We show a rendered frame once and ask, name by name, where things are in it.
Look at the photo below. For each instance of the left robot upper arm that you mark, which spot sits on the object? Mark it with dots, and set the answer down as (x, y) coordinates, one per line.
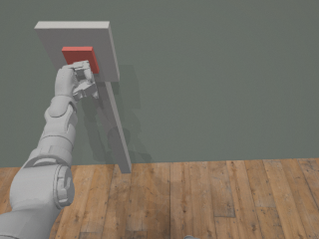
(38, 195)

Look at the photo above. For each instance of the robot left hand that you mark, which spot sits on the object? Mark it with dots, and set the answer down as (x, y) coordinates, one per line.
(67, 85)

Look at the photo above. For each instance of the left robot forearm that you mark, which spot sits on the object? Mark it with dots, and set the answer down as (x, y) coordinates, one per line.
(58, 138)

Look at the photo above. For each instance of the panel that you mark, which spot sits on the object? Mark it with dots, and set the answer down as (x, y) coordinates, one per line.
(54, 35)

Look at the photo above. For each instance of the button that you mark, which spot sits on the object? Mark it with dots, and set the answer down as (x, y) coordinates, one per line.
(79, 54)

